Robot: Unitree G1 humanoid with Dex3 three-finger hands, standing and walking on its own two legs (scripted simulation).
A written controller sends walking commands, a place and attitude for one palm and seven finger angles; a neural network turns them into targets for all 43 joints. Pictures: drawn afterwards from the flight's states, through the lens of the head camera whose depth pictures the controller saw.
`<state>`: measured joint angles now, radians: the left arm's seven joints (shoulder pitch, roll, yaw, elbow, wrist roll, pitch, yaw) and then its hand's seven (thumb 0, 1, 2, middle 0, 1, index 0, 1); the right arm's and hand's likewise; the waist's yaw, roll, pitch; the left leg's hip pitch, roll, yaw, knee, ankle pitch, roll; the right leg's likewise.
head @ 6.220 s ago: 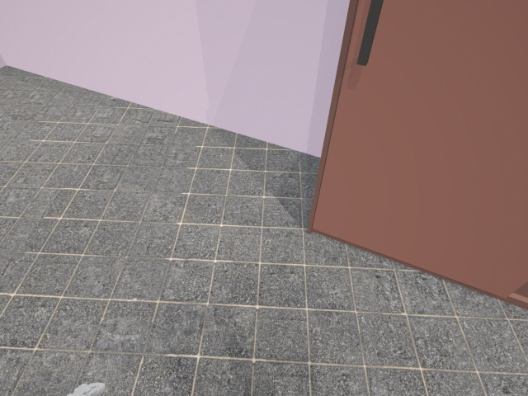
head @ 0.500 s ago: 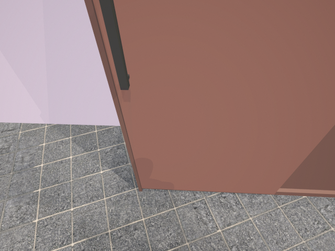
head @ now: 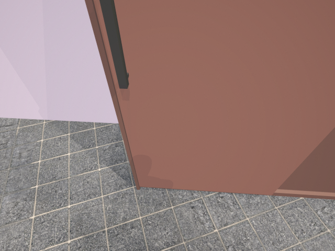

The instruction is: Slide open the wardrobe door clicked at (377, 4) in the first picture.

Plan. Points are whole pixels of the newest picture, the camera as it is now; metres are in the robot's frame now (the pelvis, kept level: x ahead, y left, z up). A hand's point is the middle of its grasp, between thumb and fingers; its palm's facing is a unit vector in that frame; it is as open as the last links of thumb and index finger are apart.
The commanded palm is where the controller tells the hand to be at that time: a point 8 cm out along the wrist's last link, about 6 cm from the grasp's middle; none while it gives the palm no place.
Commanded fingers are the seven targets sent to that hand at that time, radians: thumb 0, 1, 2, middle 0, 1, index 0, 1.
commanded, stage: shuffle to correct the standing spot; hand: left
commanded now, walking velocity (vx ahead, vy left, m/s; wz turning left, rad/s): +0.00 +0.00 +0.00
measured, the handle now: (115, 29) +0.57 +0.17 +0.26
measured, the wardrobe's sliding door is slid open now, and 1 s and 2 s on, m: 0.00 0.00 0.00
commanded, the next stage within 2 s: come to a stop and stand still in 0.48 s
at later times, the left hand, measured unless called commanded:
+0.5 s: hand out of the picture +0.06 +0.18 -0.19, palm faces +0.05 -0.98 -0.19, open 7.3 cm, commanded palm none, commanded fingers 0.00 0.90 0.90 -0.20 -0.30 -0.20 -0.30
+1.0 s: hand out of the picture +0.12 +0.21 -0.19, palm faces +0.05 -0.98 -0.18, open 7.4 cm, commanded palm none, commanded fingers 0.00 0.90 0.90 -0.20 -0.30 -0.20 -0.30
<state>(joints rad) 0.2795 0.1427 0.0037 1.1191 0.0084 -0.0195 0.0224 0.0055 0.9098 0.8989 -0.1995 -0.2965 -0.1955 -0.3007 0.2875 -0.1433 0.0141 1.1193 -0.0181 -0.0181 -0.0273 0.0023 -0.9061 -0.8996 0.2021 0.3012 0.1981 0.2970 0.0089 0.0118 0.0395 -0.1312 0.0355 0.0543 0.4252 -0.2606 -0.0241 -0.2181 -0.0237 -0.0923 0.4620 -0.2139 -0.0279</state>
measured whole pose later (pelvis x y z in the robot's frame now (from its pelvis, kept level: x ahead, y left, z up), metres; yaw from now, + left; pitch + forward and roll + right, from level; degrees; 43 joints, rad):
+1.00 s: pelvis +0.12 +0.04 -0.01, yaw -1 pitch +0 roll +0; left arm 0.26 0.15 0.04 1.04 0.02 0.04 0.03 0.00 0.91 0.90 -0.20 -0.30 -0.19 -0.30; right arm 0.13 -0.13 -0.03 0.99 -0.02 -0.01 -0.05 0.00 -0.93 -0.90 0.20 0.30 0.20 0.30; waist 0.02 -0.02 0.09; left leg -0.33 0.05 0.13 0.51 -0.18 0.02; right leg -0.33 -0.03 -0.06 0.89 -0.55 0.01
